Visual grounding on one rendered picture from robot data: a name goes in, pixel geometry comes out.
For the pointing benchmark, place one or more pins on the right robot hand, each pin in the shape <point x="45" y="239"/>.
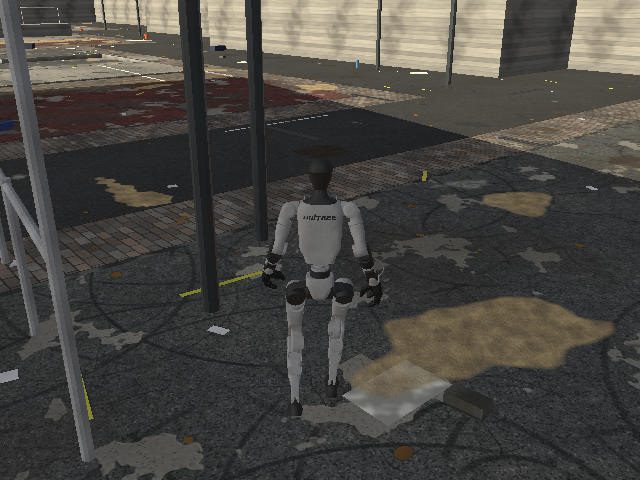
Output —
<point x="375" y="291"/>

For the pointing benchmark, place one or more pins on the robot right shin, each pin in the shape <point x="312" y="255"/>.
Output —
<point x="335" y="353"/>

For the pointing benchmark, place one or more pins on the robot left forearm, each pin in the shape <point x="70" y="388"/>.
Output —
<point x="271" y="260"/>

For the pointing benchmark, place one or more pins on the robot right forearm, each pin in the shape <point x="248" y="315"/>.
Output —
<point x="369" y="268"/>

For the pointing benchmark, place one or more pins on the robot right upper arm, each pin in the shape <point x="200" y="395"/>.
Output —
<point x="351" y="210"/>

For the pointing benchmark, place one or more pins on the left robot hand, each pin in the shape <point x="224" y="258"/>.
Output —
<point x="276" y="275"/>

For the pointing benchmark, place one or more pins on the robot left upper arm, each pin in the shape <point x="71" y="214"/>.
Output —
<point x="289" y="210"/>

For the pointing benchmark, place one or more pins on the humanoid robot torso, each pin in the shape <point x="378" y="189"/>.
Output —
<point x="320" y="233"/>

